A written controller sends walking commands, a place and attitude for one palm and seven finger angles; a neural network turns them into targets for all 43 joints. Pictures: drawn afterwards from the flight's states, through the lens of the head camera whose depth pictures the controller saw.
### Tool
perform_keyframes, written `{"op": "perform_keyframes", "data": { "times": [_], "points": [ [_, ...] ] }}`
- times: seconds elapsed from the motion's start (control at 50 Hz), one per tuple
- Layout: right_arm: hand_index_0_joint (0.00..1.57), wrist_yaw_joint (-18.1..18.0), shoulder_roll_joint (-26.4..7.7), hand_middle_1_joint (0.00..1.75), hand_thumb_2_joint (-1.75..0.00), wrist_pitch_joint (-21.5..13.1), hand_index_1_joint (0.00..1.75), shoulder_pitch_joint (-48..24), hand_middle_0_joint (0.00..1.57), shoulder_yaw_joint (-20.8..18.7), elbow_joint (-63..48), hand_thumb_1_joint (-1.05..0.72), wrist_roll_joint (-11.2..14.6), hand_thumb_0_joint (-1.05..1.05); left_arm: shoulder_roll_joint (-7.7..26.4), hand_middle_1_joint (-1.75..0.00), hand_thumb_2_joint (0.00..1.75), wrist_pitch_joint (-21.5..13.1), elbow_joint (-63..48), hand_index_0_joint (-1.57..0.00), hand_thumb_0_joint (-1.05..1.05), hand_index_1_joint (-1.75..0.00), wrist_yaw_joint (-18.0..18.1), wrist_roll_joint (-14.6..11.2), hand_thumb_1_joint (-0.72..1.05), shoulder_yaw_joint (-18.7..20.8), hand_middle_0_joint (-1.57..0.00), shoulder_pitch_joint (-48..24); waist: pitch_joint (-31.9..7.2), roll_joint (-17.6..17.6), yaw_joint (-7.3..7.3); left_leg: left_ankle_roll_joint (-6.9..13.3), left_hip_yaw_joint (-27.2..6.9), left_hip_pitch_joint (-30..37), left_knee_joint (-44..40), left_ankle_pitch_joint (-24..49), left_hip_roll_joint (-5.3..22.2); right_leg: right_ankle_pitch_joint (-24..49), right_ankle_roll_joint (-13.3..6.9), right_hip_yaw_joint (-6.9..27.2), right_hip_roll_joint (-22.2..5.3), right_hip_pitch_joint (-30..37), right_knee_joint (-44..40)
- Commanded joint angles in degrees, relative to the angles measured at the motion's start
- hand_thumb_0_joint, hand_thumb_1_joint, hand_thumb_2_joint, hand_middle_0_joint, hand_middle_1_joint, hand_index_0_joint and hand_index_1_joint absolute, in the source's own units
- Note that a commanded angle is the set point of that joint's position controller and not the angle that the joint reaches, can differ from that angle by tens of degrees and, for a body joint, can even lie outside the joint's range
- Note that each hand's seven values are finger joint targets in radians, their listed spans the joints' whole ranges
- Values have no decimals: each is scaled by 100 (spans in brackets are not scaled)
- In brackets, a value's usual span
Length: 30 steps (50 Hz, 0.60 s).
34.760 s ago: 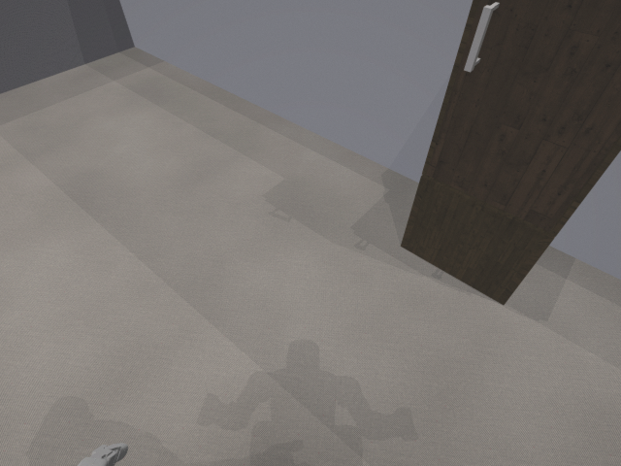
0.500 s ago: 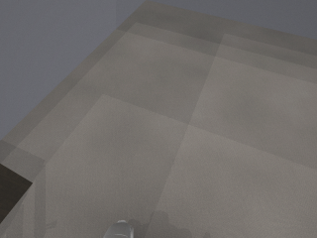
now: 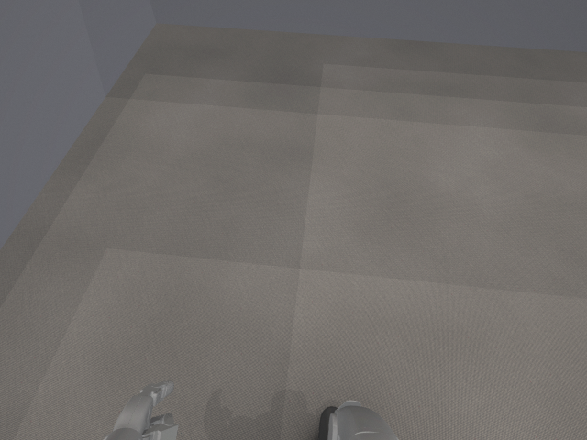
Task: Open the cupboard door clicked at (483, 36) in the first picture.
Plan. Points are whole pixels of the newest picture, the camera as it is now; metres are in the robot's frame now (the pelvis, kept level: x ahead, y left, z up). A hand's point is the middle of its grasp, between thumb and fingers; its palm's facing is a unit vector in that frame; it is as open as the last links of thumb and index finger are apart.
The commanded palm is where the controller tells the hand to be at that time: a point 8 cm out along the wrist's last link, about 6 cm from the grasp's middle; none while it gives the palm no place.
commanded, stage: walk to a spot facing it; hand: left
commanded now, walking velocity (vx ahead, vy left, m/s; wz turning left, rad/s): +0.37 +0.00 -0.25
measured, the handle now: out of the picture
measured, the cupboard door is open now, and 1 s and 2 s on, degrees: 42 42 42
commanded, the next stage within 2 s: turn to face it in 0.52 s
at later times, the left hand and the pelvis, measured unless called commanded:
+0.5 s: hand (207, 395) +0.21 +0.14 -0.17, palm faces +0.05 -0.98 -0.19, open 7.3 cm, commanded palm none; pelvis +0.26 -0.04 +0.00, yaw -2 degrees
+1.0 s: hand (220, 211) +0.57 +0.15 -0.15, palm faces +0.12 -0.96 -0.26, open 7.4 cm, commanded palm none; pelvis +0.46 -0.06 -0.01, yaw +8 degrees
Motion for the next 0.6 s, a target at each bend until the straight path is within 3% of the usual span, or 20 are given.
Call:
{"op": "perform_keyframes", "data": {
  "times": [0.0,0.02,0.04,0.06,0.08,0.1,0.14,0.18,0.26,0.36,0.42,0.46,0.5,0.52,0.54,0.56,0.58],
  "points": [
    [20,18,-940,30,-90,-84,30,-232,20,-166,-347,-90,164,0,869,-30,90,-299,316,-20,0,-30,94,61,90,266,-20,2120,-1421,-251,1357,395,48,-1917,2898,4155,689,-156,-642,696,-274,4136,-759],
    [20,32,-497,30,-90,-97,30,-80,20,-92,-553,-90,265,0,1511,-30,90,-310,471,-20,0,-30,195,20,90,449,-20,2844,-2092,-1873,1466,111,-153,-3660,5103,-804,-455,-166,-1389,3788,-2086,5267,-1677],
    [20,34,-718,30,-90,-66,30,-562,20,-158,-616,-90,242,0,1599,-30,90,-265,456,-20,0,-30,257,-135,90,431,-20,2515,-1621,-1371,1301,301,-1229,-4230,5907,-1032,-175,-413,-1381,3989,-2213,4679,-2231],
    [20,46,-661,30,-90,-59,30,-747,20,-207,-561,-90,222,0,1300,-30,90,-229,333,-20,0,-30,276,-184,90,343,-20,1899,-739,-777,997,304,-1338,-4351,5851,-390,207,-950,-1306,3328,-2095,3709,-2474],
    [20,27,-579,30,-90,-26,30,-877,20,-202,-506,-90,187,0,903,-30,90,-257,183,-20,0,-30,296,-145,90,208,-20,1434,-465,-672,747,238,-1442,-4000,5530,84,334,-583,-991,2781,-1737,2708,-2584],
    [20,12,-502,30,-90,40,30,-694,20,-195,-384,-90,147,0,663,-30,90,-308,114,-20,0,-30,310,-127,90,124,-20,1126,-376,-647,469,188,-1475,-3598,5141,298,426,-181,-829,2200,-1549,2162,-2678],
    [20,34,-335,30,-90,139,30,-425,20,-165,-179,-90,92,0,430,-30,90,-415,153,-20,0,-30,321,-90,90,62,-20,1061,-455,-414,260,149,-1361,-3133,4477,431,389,622,-778,1581,-1287,1844,-2752],
    [20,69,-243,30,-90,187,30,-444,20,-173,-158,-90,87,0,407,-30,90,-485,296,-20,0,-30,303,-80,90,48,-20,1231,-508,-342,223,100,-1226,-3070,3872,512,305,1019,-810,1335,-1166,1932,-2736],
    [20,150,-224,30,-90,164,30,-1186,20,-208,-398,-90,97,0,301,-30,90,-582,530,-20,0,-30,283,-94,90,63,-20,1656,-373,-452,371,75,-1191,-3706,3227,1091,169,1538,-771,1236,-1037,2591,-2779],
    [20,235,-344,30,-90,101,30,-2332,20,-216,-713,-90,138,0,373,-30,90,-618,816,-20,0,-30,330,-91,90,-22,-20,2122,-94,-550,592,164,-1146,-4097,2482,1251,54,2629,-704,1116,-1197,3329,-2594],
    [20,264,-374,30,-90,73,30,-2647,20,-228,-802,-90,158,0,457,-30,90,-603,941,-20,0,-30,371,-55,90,-34,-20,2281,-29,-540,592,295,-1066,-3807,2019,1089,-86,3156,-640,1100,-1298,3538,-2380],
    [20,229,-411,30,-90,41,30,-2476,20,-228,-721,-90,136,0,555,-30,90,-597,958,-20,0,-30,374,-61,90,-15,-20,2244,-96,-601,428,444,-745,-3168,1635,867,-426,4461,-557,810,-1220,3540,-1864],
    [20,131,-548,30,-90,1,30,-1491,20,-260,-379,-90,87,0,578,-30,90,-583,950,-20,0,-30,374,-84,90,-19,-20,2145,-456,-580,-43,636,-505,-1641,1094,1307,-768,5212,-308,462,-953,3019,-694],
    [20,90,-861,30,-90,-12,30,-696,20,-349,-163,-90,45,0,491,-30,90,-579,891,-20,0,-30,363,-96,90,-36,-20,2135,-896,-150,-363,880,-1060,-154,1021,1860,-319,4148,-121,396,-749,1986,488],
    [20,15,-1440,30,-90,-49,30,40,20,-472,-68,-90,-51,0,258,-30,90,-569,728,-20,0,-30,322,-169,90,-77,-20,2399,-1777,965,-482,1662,-3243,1314,985,2565,1295,1293,158,16,-18,482,2375],
    [20,-34,-1637,30,-90,13,30,408,20,-475,-41,-90,26,0,163,-30,90,-603,524,-20,0,-30,308,-185,90,-136,-20,2129,-1979,1322,-476,2236,-4432,1467,241,3642,2153,-1865,99,418,363,-148,3903],
    [20,-47,-1569,30,-90,33,30,17,20,-476,-77,-90,73,0,274,-30,90,-550,441,-20,0,-30,362,-142,90,-60,-20,1736,-1334,593,-296,2233,-4092,613,-12,3234,2166,-1847,40,848,76,-402,4396]
  ]
}}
